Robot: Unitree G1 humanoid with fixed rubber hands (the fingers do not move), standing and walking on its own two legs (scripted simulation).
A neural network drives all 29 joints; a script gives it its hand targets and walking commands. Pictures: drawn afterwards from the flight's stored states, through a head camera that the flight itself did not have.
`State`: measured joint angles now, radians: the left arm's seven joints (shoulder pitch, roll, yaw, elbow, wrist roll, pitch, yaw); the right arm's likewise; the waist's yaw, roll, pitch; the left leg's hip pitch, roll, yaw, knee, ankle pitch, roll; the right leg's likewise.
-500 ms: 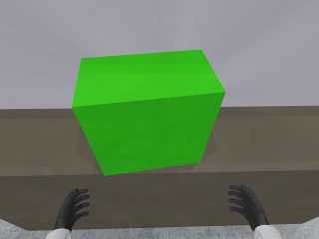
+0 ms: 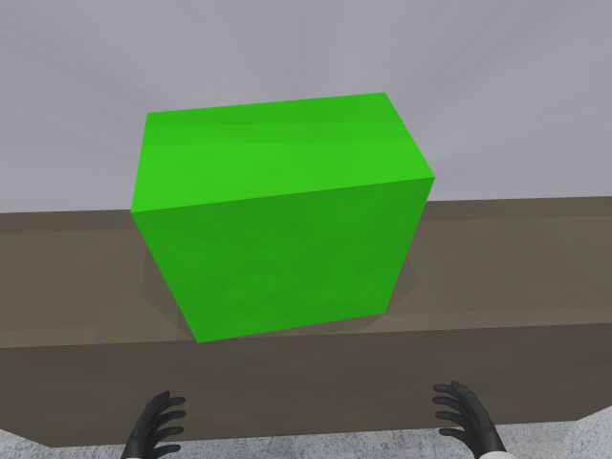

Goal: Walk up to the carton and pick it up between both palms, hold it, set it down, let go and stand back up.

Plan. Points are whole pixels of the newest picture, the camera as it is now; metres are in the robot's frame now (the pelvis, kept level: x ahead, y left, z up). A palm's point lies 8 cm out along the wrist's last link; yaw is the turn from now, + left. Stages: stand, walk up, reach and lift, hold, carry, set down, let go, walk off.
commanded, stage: set down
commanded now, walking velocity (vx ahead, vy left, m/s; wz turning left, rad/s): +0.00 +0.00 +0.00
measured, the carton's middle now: (283, 227) +0.39 +0.06 +0.07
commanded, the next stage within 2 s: let go in 0.04 s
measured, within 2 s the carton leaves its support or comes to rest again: neither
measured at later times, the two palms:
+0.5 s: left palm (161, 439) +0.16 +0.22 -0.09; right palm (501, 451) +0.15 -0.23 -0.08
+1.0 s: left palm out of the picture +0.00 +0.25 -0.13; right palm out of the picture +0.02 -0.25 -0.13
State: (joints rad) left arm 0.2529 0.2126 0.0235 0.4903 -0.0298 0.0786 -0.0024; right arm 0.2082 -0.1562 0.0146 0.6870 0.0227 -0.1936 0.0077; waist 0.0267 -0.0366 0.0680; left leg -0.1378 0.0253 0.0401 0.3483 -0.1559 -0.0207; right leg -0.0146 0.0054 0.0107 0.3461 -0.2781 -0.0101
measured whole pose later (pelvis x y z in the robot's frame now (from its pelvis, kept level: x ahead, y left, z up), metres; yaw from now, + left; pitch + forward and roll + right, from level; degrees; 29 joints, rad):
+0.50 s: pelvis +0.00 +0.00 +0.00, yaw -1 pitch -4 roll +1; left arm 0.18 0.18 0.02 0.55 0.02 0.11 0.00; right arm 0.16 -0.19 -0.01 0.78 -0.01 -0.24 0.01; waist 0.00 -0.03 0.08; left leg -0.12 0.03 0.05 0.37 -0.17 -0.03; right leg -0.01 0.01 0.02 0.38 -0.29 -0.02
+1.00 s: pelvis -0.02 +0.00 -0.01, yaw +1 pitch -5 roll -1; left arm 0.42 0.23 0.04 0.83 0.01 -0.03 0.00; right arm 0.37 -0.21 -0.03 0.90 -0.02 -0.02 -0.01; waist 0.00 0.01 -0.01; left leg -0.20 0.04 0.01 0.50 -0.21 -0.02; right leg -0.04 0.02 -0.02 0.44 -0.32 -0.01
